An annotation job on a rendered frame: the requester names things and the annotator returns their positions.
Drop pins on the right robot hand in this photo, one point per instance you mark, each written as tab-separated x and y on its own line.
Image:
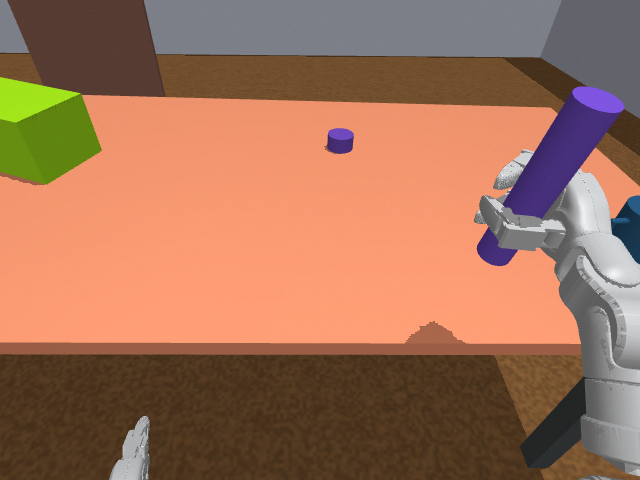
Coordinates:
581	208

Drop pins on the left robot hand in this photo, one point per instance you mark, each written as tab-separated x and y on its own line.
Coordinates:
136	460

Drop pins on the table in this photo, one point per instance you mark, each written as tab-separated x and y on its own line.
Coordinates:
213	226

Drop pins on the right robot arm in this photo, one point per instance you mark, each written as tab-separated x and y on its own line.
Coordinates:
600	285

